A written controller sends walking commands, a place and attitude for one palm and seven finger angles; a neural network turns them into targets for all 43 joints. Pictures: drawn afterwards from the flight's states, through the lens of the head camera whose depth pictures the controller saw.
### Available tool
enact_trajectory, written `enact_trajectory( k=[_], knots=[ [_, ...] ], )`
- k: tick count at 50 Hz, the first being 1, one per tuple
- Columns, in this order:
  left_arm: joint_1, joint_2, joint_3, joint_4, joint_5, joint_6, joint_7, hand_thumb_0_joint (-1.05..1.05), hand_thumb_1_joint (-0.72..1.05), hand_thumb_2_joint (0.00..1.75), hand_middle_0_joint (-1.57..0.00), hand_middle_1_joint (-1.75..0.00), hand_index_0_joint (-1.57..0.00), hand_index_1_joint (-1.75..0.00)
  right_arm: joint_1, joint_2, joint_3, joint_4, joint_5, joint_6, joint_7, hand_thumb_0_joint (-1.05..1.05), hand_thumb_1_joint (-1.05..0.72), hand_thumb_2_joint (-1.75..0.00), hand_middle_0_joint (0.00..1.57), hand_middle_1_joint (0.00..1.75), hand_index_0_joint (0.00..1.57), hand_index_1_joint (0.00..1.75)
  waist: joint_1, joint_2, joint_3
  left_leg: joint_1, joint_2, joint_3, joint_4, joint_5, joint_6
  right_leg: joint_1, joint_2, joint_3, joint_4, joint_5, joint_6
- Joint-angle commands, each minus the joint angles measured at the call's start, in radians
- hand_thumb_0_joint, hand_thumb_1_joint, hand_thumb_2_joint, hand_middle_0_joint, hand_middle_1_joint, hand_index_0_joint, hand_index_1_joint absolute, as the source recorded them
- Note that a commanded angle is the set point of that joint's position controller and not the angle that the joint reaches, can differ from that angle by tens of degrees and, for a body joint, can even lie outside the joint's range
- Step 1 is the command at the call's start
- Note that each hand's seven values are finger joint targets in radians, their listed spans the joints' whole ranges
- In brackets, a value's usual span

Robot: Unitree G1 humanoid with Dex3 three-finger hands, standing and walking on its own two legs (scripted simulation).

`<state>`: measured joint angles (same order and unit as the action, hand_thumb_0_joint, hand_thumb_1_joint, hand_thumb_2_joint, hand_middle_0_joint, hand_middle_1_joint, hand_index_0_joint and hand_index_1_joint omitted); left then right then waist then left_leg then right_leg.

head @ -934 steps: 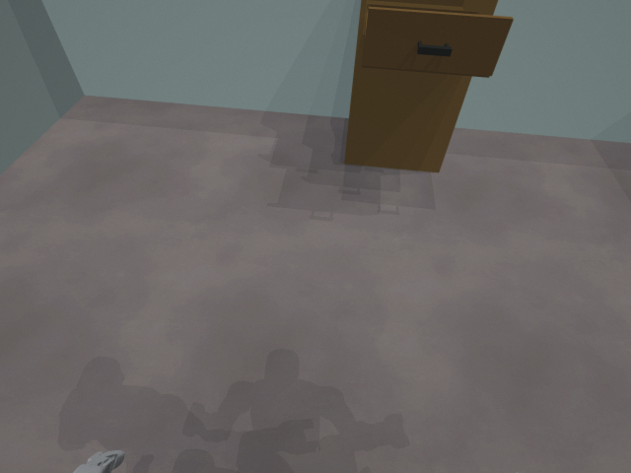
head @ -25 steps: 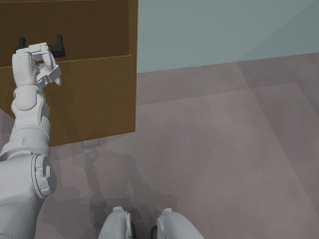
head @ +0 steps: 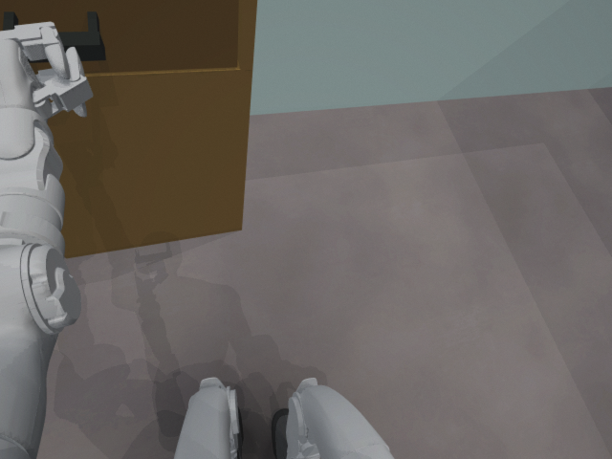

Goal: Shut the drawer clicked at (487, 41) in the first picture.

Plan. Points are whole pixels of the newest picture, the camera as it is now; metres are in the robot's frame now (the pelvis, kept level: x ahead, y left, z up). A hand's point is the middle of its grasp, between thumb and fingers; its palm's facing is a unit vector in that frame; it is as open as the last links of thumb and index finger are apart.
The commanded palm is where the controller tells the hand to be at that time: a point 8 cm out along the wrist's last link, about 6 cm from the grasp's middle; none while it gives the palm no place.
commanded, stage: pull the fist back off the drawer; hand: left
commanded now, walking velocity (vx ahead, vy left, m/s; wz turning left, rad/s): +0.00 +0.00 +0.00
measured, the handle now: (53, 34) +0.63 +0.24 +0.08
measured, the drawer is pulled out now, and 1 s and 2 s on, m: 0.00 0.00 0.00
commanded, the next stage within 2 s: draw the hand back to the body in 0.66 s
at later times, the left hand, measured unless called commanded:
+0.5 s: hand (85, 81) +0.56 +0.20 +0.08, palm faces +0.16 -0.99 -0.01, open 3.0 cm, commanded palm +0.52 +0.22 +0.08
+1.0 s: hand (61, 113) +0.49 +0.20 +0.11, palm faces +0.14 -0.99 -0.04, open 3.3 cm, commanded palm +0.44 +0.24 +0.12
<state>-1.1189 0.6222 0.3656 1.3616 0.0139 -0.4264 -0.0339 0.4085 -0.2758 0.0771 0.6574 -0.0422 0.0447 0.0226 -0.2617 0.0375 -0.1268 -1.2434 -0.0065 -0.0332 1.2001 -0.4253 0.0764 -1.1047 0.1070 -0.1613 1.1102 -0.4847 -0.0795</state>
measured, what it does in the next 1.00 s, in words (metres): rises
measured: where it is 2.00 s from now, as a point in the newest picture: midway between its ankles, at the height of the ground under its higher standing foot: outside the picture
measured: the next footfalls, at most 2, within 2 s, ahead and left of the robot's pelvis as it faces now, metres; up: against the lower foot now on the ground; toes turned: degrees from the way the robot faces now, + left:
none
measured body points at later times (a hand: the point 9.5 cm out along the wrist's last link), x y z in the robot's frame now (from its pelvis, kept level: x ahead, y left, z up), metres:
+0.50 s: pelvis +0.00 +0.01 +0.01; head +0.16 +0.04 +0.43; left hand +0.54 +0.25 +0.08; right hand -0.04 -0.25 -0.09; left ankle +0.06 +0.07 -0.63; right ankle +0.02 -0.08 -0.63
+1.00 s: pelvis +0.07 +0.01 +0.05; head +0.16 +0.02 +0.49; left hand +0.47 +0.25 +0.11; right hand +0.12 -0.25 -0.06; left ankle +0.06 +0.07 -0.63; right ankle +0.02 -0.08 -0.63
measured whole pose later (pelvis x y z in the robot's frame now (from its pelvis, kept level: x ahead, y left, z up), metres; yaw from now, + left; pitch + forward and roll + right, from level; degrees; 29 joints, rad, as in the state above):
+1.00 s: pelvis +0.07 +0.01 +0.05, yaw -1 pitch +19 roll -3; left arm -0.40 0.32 0.28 0.62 -0.17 -0.32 -0.05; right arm 0.37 -0.25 0.01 0.56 0.03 0.11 0.05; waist -0.09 0.05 -0.16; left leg -0.83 -0.01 0.04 0.95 -0.45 0.08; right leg -0.73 0.11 -0.05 0.89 -0.47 -0.05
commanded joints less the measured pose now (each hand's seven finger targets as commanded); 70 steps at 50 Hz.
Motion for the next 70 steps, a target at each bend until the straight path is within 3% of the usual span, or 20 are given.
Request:
enact_trajectory(
  k=[1,4,15,23,27,28,31,37,38,41,43,46,49,52,53,56,63,64,65,70],
  knots=[
    [-0.672,0.238,-0.004,-0.258,-0.008,-0.045,0.026,0.00,0.90,0.90,-1.40,-1.60,-1.40,-1.60,0.214,-0.228,-0.062,-0.022,0.004,-0.031,-0.019,0.00,-0.90,-0.90,0.20,0.30,0.20,0.30,-0.081,0.276,-0.437,0.552,0.053,-0.166,-0.167,-0.006,-0.024,-0.036,-0.033,0.148,-0.176,-0.008,0.047],
    [-0.675,0.224,-0.014,-0.258,-0.010,-0.032,0.022,0.00,0.90,0.90,-1.40,-1.60,-1.40,-1.60,0.215,-0.233,-0.064,-0.021,0.001,-0.039,-0.018,0.00,-0.90,-0.90,0.20,0.30,0.20,0.30,-0.084,0.269,-0.435,0.559,0.058,-0.180,-0.174,-0.041,-0.025,-0.061,-0.036,0.144,-0.174,-0.018,0.048],
    [-0.564,0.177,0.002,-0.273,-0.028,-0.010,0.018,0.00,0.90,0.90,-1.40,-1.60,-1.40,-1.60,0.223,-0.231,-0.076,-0.037,0.000,-0.044,0.001,0.00,-0.90,-0.90,0.20,0.30,0.20,0.30,-0.041,0.221,-0.449,0.545,0.053,-0.172,-0.179,-0.038,-0.026,-0.020,-0.034,0.147,-0.179,-0.021,0.044],
    [-0.335,0.159,0.055,-0.389,-0.066,-0.029,0.009,0.00,0.90,0.90,-1.40,-1.60,-1.40,-1.60,0.208,-0.218,-0.092,-0.063,0.008,-0.018,0.015,0.00,-0.90,-0.90,0.20,0.30,0.20,0.30,0.044,0.208,-0.524,0.664,0.056,-0.144,-0.194,0.168,-0.037,0.083,-0.028,0.133,-0.185,0.088,0.040],
    [-0.197,0.096,0.028,-0.395,-0.073,-0.030,0.007,0.00,0.90,0.90,-1.40,-1.60,-1.40,-1.60,0.194,-0.202,-0.094,-0.080,0.015,0.002,0.025,0.00,-0.90,-0.90,0.20,0.30,0.20,0.30,0.058,0.138,-0.475,0.622,0.047,-0.100,-0.194,0.225,-0.030,0.168,-0.025,0.143,-0.205,0.142,0.047],
    [-0.163,0.129,0.061,-0.416,-0.075,-0.034,0.011,0.00,0.90,0.90,-1.40,-1.60,-1.40,-1.60,0.191,-0.202,-0.097,-0.085,0.016,0.009,0.025,0.00,-0.90,-0.90,0.20,0.30,0.20,0.30,0.075,0.124,-0.467,0.605,0.045,-0.089,-0.194,0.244,-0.028,0.202,-0.025,0.148,-0.205,0.167,0.047],
    [-0.162,0.103,0.047,-0.484,-0.083,-0.062,0.015,0.00,0.90,0.90,-1.40,-1.60,-1.40,-1.60,0.176,-0.191,-0.101,-0.091,0.018,0.022,0.026,0.00,-0.90,-0.90,0.20,0.30,0.20,0.30,0.076,0.133,-0.467,0.625,0.040,-0.075,-0.190,0.314,-0.029,0.238,-0.026,0.155,-0.198,0.254,0.048],
    [-0.144,-0.034,-0.038,-0.527,-0.092,-0.111,0.008,0.00,0.90,0.90,-1.40,-1.60,-1.40,-1.60,0.161,-0.174,-0.121,-0.069,0.020,0.039,0.035,0.00,-0.90,-0.90,0.20,0.30,0.20,0.30,0.066,0.160,-0.476,0.768,0.045,-0.090,-0.175,0.488,-0.045,0.177,-0.025,0.139,-0.179,0.354,0.047],
    [-0.106,-0.022,-0.021,-0.504,-0.092,-0.107,0.005,0.00,0.90,0.90,-1.40,-1.60,-1.40,-1.60,0.162,-0.178,-0.127,-0.063,0.020,0.045,0.036,0.00,-0.90,-0.90,0.20,0.30,0.20,0.30,0.074,0.146,-0.473,0.775,0.047,-0.093,-0.173,0.506,-0.048,0.176,-0.024,0.137,-0.180,0.359,0.047],
    [0.098,-0.020,-0.009,-0.705,-0.129,-0.083,-0.010,0.00,0.90,0.90,-1.40,-1.60,-1.40,-1.60,0.134,-0.176,-0.133,-0.122,0.035,0.057,0.038,0.00,-0.90,-0.90,0.20,0.30,0.20,0.30,0.155,0.199,-0.625,0.922,0.045,-0.084,-0.208,0.715,-0.057,0.314,-0.023,0.138,-0.199,0.477,0.042],
    [0.252,-0.029,-0.008,-0.841,-0.159,-0.040,-0.021,0.00,0.90,0.90,-1.40,-1.60,-1.40,-1.60,0.114,-0.165,-0.134,-0.156,0.052,0.057,0.038,0.00,-0.90,-0.90,0.20,0.30,0.20,0.30,0.189,0.181,-0.659,0.964,0.043,-0.075,-0.234,0.809,-0.060,0.417,-0.026,0.138,-0.227,0.574,0.047],
    [0.412,-0.059,-0.020,-0.958,-0.194,0.031,-0.022,0.00,0.90,0.90,-1.40,-1.60,-1.40,-1.60,0.076,-0.153,-0.129,-0.190,0.076,0.046,0.026,0.00,-0.90,-0.90,0.20,0.30,0.20,0.30,0.193,0.062,-0.565,0.880,0.032,-0.044,-0.270,0.766,-0.033,0.549,-0.036,0.150,-0.266,0.697,0.059],
    [0.487,-0.096,-0.037,-1.047,-0.217,0.072,-0.002,0.00,0.90,0.90,-1.40,-1.60,-1.40,-1.60,0.025,-0.145,-0.125,-0.204,0.090,0.027,0.009,0.00,-0.90,-0.90,0.20,0.30,0.20,0.30,0.186,-0.020,-0.416,0.809,0.025,-0.021,-0.328,0.606,-0.024,0.588,-0.041,0.149,-0.311,0.652,0.069],
    [0.533,-0.138,-0.066,-1.131,-0.223,0.071,0.007,0.00,0.90,0.90,-1.40,-1.60,-1.40,-1.60,-0.022,-0.136,-0.121,-0.208,0.095,0.001,-0.005,0.00,-0.90,-0.90,0.20,0.30,0.20,0.30,0.182,0.043,-0.332,0.842,0.019,-0.022,-0.366,0.535,-0.028,0.562,-0.040,0.147,-0.345,0.540,0.061],
    [0.563,-0.122,-0.054,-1.147,-0.224,0.069,0.006,0.00,0.90,0.90,-1.40,-1.60,-1.40,-1.60,-0.030,-0.137,-0.121,-0.204,0.095,-0.005,-0.010,0.00,-0.90,-0.90,0.20,0.30,0.20,0.30,0.188,0.051,-0.320,0.858,0.022,-0.027,-0.373,0.555,-0.032,0.566,-0.040,0.146,-0.350,0.539,0.059],
    [0.617,-0.204,-0.154,-1.238,-0.231,0.094,-0.040,0.00,0.90,0.90,-1.40,-1.60,-1.40,-1.60,-0.053,-0.133,-0.117,-0.218,0.099,-0.027,-0.013,0.00,-0.90,-0.90,0.20,0.30,0.20,0.30,0.181,0.125,-0.323,0.966,0.026,-0.044,-0.375,0.659,-0.037,0.547,-0.046,0.144,-0.365,0.559,0.059],
    [0.735,-0.154,-0.100,-1.341,-0.277,0.194,-0.079,0.00,0.90,0.90,-1.40,-1.60,-1.40,-1.60,-0.166,-0.132,-0.097,-0.259,0.109,-0.063,-0.047,0.00,-0.90,-0.90,0.20,0.30,0.20,0.30,0.220,0.020,-0.248,0.943,0.012,-0.054,-0.466,0.451,-0.030,0.637,-0.057,0.134,-0.434,0.465,0.054],
    [0.784,-0.048,-0.120,-1.373,-0.152,0.224,-0.001,0.00,0.90,0.90,-1.40,-1.60,-1.40,-1.60,-0.226,-0.121,-0.095,-0.274,0.102,-0.038,-0.057,0.00,-0.90,-0.90,0.20,0.30,0.20,0.30,0.262,0.015,-0.240,0.974,0.008,-0.055,-0.519,0.394,-0.033,0.687,-0.087,0.184,-0.499,0.428,0.045],
    [0.800,-0.103,-0.146,-1.398,-0.146,0.245,0.038,0.00,0.90,0.90,-1.40,-1.60,-1.40,-1.60,-0.241,-0.107,-0.085,-0.288,0.104,-0.028,-0.066,0.00,-0.90,-0.90,0.20,0.30,0.20,0.30,0.242,-0.003,-0.198,0.970,0.009,-0.046,-0.551,0.338,-0.031,0.712,-0.092,0.182,-0.532,0.399,0.049],
    [0.868,-0.106,-0.149,-1.459,-0.128,0.295,0.105,0.00,0.90,0.90,-1.40,-1.60,-1.40,-1.60,-0.299,-0.099,-0.063,-0.288,0.106,-0.023,-0.090,0.00,-0.90,-0.90,0.20,0.30,0.20,0.30,0.251,0.017,-0.076,1.008,0.014,-0.055,-0.655,0.211,-0.026,0.768,-0.096,0.189,-0.628,0.282,0.045]
  ],
)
